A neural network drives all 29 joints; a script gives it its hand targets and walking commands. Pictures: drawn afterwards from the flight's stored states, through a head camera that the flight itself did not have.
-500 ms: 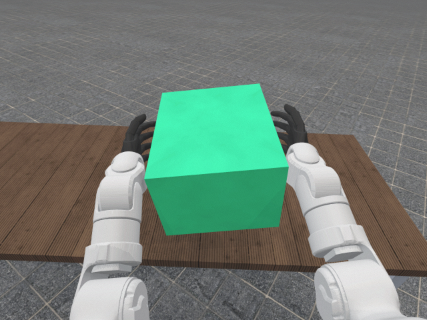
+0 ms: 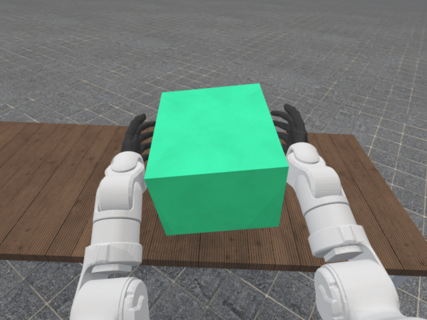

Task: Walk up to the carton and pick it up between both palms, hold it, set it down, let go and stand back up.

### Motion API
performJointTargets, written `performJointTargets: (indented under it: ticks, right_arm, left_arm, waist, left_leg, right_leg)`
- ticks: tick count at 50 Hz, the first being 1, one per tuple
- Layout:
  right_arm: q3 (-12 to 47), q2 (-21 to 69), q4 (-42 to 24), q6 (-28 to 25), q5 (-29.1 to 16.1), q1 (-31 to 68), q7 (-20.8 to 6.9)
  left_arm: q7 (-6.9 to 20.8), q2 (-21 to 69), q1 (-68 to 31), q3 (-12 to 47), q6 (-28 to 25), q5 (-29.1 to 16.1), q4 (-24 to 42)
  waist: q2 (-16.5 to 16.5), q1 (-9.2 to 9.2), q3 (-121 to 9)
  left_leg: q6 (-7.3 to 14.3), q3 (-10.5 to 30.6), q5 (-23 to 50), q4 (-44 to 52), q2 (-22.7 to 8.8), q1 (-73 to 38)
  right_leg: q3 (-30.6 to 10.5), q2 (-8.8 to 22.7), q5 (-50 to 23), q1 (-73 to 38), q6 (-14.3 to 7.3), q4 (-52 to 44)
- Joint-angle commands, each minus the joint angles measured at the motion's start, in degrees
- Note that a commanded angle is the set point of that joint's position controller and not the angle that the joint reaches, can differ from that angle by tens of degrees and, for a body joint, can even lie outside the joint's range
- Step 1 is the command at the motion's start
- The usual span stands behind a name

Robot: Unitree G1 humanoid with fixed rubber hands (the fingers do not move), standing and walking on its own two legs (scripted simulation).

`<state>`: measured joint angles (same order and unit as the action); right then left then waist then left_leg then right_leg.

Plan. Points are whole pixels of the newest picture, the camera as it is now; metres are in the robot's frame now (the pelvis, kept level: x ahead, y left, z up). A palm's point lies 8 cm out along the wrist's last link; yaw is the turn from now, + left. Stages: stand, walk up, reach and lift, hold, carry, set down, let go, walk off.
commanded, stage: hold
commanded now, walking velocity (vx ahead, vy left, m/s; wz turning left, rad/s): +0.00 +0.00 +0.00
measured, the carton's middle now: (215, 154) +0.39 +0.01 +0.16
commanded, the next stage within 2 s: set down in 0.14 s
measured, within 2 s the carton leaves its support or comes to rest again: neither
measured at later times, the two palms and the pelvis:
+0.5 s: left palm (135, 151) +0.37 +0.16 +0.18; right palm (292, 147) +0.38 -0.13 +0.19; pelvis +0.01 +0.00 +0.00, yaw +0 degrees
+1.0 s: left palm (147, 160) +0.40 +0.15 +0.13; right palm (291, 166) +0.39 -0.15 +0.13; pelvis +0.03 -0.01 +0.00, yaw +1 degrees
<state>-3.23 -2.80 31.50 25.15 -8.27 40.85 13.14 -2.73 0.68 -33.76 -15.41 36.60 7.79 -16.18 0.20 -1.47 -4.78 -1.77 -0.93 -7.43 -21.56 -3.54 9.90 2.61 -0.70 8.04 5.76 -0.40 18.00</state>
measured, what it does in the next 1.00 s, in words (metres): stands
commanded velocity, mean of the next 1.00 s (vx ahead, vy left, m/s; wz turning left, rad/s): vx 0.00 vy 0.00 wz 0.00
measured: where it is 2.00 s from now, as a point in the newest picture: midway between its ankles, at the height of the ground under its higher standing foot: outside the picture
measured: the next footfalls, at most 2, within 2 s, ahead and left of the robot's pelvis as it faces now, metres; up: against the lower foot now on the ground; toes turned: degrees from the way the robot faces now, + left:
none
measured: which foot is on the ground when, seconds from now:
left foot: down 0.00-1.00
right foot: down 0.00-1.00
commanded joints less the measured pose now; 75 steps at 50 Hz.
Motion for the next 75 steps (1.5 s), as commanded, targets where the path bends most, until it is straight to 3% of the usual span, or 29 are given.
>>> performJointTargets:
  ticks: [1,3,6,8,12,15,19,20,21,22,23,26,27,32,36,41,42,45,46,49,50,52,53,54,56,58,61,63,75]
  right_arm:
    - [24.87,40.41,-20.7,-5.01,-9.55,42.42,-5.71]
    - [23.7,40.73,-17.95,-4.95,-8.54,40.95,-5.88]
    - [24.76,40.36,-21.41,-5.3,-9.05,42.5,-5.61]
    - [19.39,40.5,-17.86,-4.53,-4.84,44.23,-5.97]
    - [16.33,39.96,-17.65,-8.75,0.25,46.37,-7.34]
    - [11.36,38.38,-10.99,-12.49,4.81,40.42,-8.3]
    - [6.9,36.14,-6.07,-16.83,10.35,35.08,-9.49]
    - [6.75,35.76,-4.65,-18.07,10.91,32.73,-9.7]
    - [8.21,35.44,-6.56,-19.7,11.08,31.77,-9.76]
    - [7.14,33.92,-5.07,-21.07,11.19,30.15,-9.72]
    - [8.08,33.99,-5.2,-21.74,11.82,29.79,-9.63]
    - [9.34,33.08,-9.83,-25.63,12.24,30.68,-9.61]
    - [11.4,32.45,-10.42,-26.42,11.39,30.62,-9.3]
    - [12.67,32.3,-12.08,-30.21,11.85,31.2,-9.81]
    - [16.06,31.96,-13.94,-31.28,10.52,30.89,-9.27]
    - [18.14,31.76,-14.53,-31.7,9.97,28.66,-9.16]
    - [17.85,31.57,-14.34,-31.97,9.65,28.53,-9.0]
    - [16.96,31.74,-11.42,-31.69,10.2,28.14,-9.3]
    - [15.69,30.86,-10.45,-31.86,10.86,26.68,-9.36]
    - [14.73,30.88,-8.38,-31.57,12.13,25.35,-9.42]
    - [12.63,30.54,-6.64,-31.39,13.48,24.72,-9.49]
    - [12.62,31.0,-8.15,-32.46,13.5,27.99,-9.99]
    - [11.51,31.48,-6.53,-32.55,14.1,26.5,-10.06]
    - [11.42,31.61,-6.76,-32.87,14.22,27.65,-10.12]
    - [10.0,31.18,-4.29,-33.68,15.91,26.68,-10.39]
    - [9.63,30.99,-4.9,-34.75,15.57,28.77,-10.79]
    - [6.95,31.26,-0.25,-34.51,17.9,27.95,-11.22]
    - [4.74,32.26,1.96,-35.13,19.07,28.59,-11.73]
    - [4.06,34.17,4.97,-38.6,20.75,30.66,-12.61]
  left_arm:
    - [9.49,34.0,-43.33,29.4,-3.35,-3.33,16.31]
    - [9.64,34.83,-43.75,29.08,-3.24,-3.04,15.44]
    - [9.61,34.66,-42.91,29.28,-3.37,-3.41,16.48]
    - [10.38,32.97,-48.79,25.65,-4.43,-2.16,11.98]
    - [11.57,33.01,-49.25,22.99,-7.05,-0.59,10.79]
    - [13.28,30.73,-46.59,19.79,-9.18,2.67,5.03]
    - [15.89,27.52,-38.2,13.85,-11.07,7.74,-3.1]
    - [16.22,27.5,-36.74,14.0,-11.66,8.5,-3.07]
    - [15.93,27.62,-36.02,14.43,-12.57,8.9,-0.97]
    - [16.23,27.04,-34.9,15.88,-13.14,8.5,-1.1]
    - [16.29,26.56,-34.3,15.26,-14.14,8.37,-0.54]
    - [15.32,27.26,-32.65,18.43,-16.22,7.19,0.84]
    - [15.05,26.39,-31.05,18.27,-16.74,7.21,-0.11]
    - [13.05,27.78,-33.86,22.3,-19.91,5.54,2.61]
    - [12.32,27.91,-29.56,23.08,-20.73,5.8,1.07]
    - [11.5,29.39,-25.99,23.9,-21.0,6.12,0.89]
    - [11.55,29.98,-26.49,24.98,-21.22,5.02,2.14]
    - [11.42,30.12,-27.82,23.7,-21.25,5.38,-0.21]
    - [11.36,30.44,-27.68,24.83,-21.26,5.69,0.75]
    - [11.95,29.77,-25.38,21.76,-20.89,7.54,-2.71]
    - [12.23,30.23,-25.58,21.28,-20.96,7.68,-3.42]
    - [11.62,30.5,-27.56,20.84,-21.84,7.37,-4.08]
    - [11.76,30.11,-28.64,20.64,-22.62,7.63,-4.14]
    - [11.81,29.98,-27.91,19.57,-22.89,8.0,-4.97]
    - [11.64,30.52,-29.56,19.61,-24.08,8.57,-5.87]
    - [10.89,30.68,-31.64,20.62,-25.41,7.97,-5.04]
    - [10.95,31.08,-32.8,18.69,-26.42,8.7,-9.05]
    - [10.93,30.17,-34.0,16.42,-27.06,9.87,-11.59]
    - [8.9,31.18,-37.72,15.57,-33.19,10.81,-15.66]
  waist:
    - [0.28,-2.83,-21.06]
    - [1.04,-3.97,-19.53]
    - [0.84,-3.11,-22.54]
    - [3.59,-5.89,-19.23]
    - [2.69,-3.9,-20.71]
    - [1.59,-4.89,-14.64]
    - [2.98,-2.93,-8.98]
    - [2.71,-3.9,-8.67]
    - [1.94,-2.67,-11.12]
    - [1.53,-5.17,-10.17]
    - [1.78,-3.45,-10.87]
    - [2.25,-3.61,-14.94]
    - [3.35,-1.87,-14.85]
    - [1.47,-1.63,-20.91]
    - [3.24,-0.05,-21.39]
    - [3.37,0.4,-21.79]
    - [2.56,-0.7,-22.43]
    - [2.18,-0.75,-19.65]
    - [1.73,-2.34,-19.46]
    - [1.14,-1.17,-17.47]
    - [1.51,-2.59,-16.71]
    - [1.85,-0.59,-17.72]
    - [1.75,-1.71,-18.13]
    - [1.77,-0.38,-18.13]
    - [1.36,-1.59,-18.9]
    - [0.14,-0.7,-21.35]
    - [1.1,-1.31,-17.65]
    - [0.6,0.2,-15.96]
    - [0.26,1.33,-21.39]
  left_leg:
    - [0.26,0.25,7.13,2.1,6.72,-14.17]
    - [0.43,0.59,4.71,3.06,6.28,-13.3]
    - [0.43,0.51,6.03,2.55,6.38,-13.57]
    - [1.86,0.52,-3.3,6.0,7.19,-12.71]
    - [1.46,-0.75,-1.36,6.44,7.21,-13.05]
    - [1.32,-1.83,-2.19,8.06,7.22,-12.39]
    - [2.04,-3.64,-2.95,10.01,6.89,-10.52]
    - [1.81,-3.65,-2.48,10.24,6.7,-10.83]
    - [1.48,-3.82,0.76,10.45,6.59,-12.01]
    - [1.02,-3.78,1.43,10.33,6.73,-12.17]
    - [0.91,-3.64,2.04,10.82,6.51,-12.28]
    - [0.3,-3.97,6.91,9.01,6.63,-12.84]
    - [0.83,-4.23,7.1,9.12,6.57,-13.1]
    - [-0.1,-3.88,10.08,7.49,6.21,-13.23]
    - [0.69,-3.74,12.36,6.18,6.7,-11.03]
    - [0.24,-3.19,16.83,5.59,6.29,-12.58]
    - [-0.29,-2.83,17.79,4.73,6.01,-13.2]
    - [0.07,-3.16,15.31,5.18,5.69,-13.33]
    - [-0.08,-2.95,16.71,5.24,5.52,-13.93]
    - [0.37,-3.36,14.52,6.2,5.6,-12.29]
    - [0.6,-3.09,12.03,6.77,5.44,-12.59]
    - [0.56,-3.35,12.92,6.72,5.43,-12.5]
    - [0.55,-3.46,12.72,6.74,5.32,-11.98]
    - [0.7,-3.59,12.57,6.82,5.49,-11.74]
    - [0.45,-3.47,12.26,6.9,5.5,-11.87]
    - [0.05,-3.61,13.75,5.86,5.47,-12.64]
    - [0.88,-3.39,8.73,7.3,5.11,-12.2]
    - [0.86,-4.52,5.98,8.43,5.24,-10.46]
    - [0.47,-5.19,9.92,6.55,5.83,-6.53]
  right_leg:
    - [-0.99,-1.88,-9.76,-7.71,4.03,-3.08]
    - [-1.04,-1.73,-7.57,-7.35,3.74,-3.59]
    - [-0.74,-1.91,-9.17,-8.69,3.9,-3.14]
    - [0.4,-1.78,-2.59,-9.86,5.46,-3.52]
    - [1.4,-1.78,-3.77,-11.06,5.66,-1.63]
    - [1.98,-0.85,-2.47,-12.08,5.92,-2.19]
    - [3.1,-0.67,-1.12,-12.96,6.04,-2.49]
    - [3.31,-0.69,-2.04,-13.71,5.96,-2.66]
    - [3.55,-0.78,-5.46,-15.94,6.09,-2.5]
    - [3.61,-0.51,-6.65,-15.44,6.13,-2.95]
    - [3.81,-0.54,-7.13,-16.19,6.4,-2.5]
    - [4.0,-0.77,-11.77,-16.75,6.34,-2.36]
    - [3.57,-0.28,-12.93,-17.2,6.71,-2.22]
    - [3.59,-0.58,-15.59,-17.41,5.99,-1.99]
    - [2.89,0.04,-23.79,-20.03,6.62,-0.57]
    - [2.79,-0.71,-27.46,-20.93,6.37,-0.83]
    - [2.93,-0.87,-28.63,-20.09,6.09,-0.31]
    - [3.19,-0.68,-22.53,-16.82,5.77,-1.17]
    - [3.63,-0.83,-22.88,-16.07,5.72,-1.66]
    - [2.93,-0.29,-23.51,-17.6,5.92,-1.71]
    - [3.48,-0.47,-20.51,-16.04,6.15,-2.09]
    - [3.45,-0.96,-18.69,-14.54,5.78,-2.47]
    - [3.56,-0.8,-18.74,-14.69,5.65,-2.51]
    - [3.43,-0.74,-19.35,-15.14,5.57,-2.6]
    - [3.39,-0.59,-20.36,-15.17,5.82,-2.33]
    - [3.31,-0.67,-20.5,-13.95,5.45,-2.1]
    - [3.61,-0.51,-14.2,-11.33,5.42,-3.51]
    - [3.15,-0.03,-11.1,-12.23,5.11,-3.86]
    - [2.37,0.19,-23.05,-14.84,5.5,-1.5]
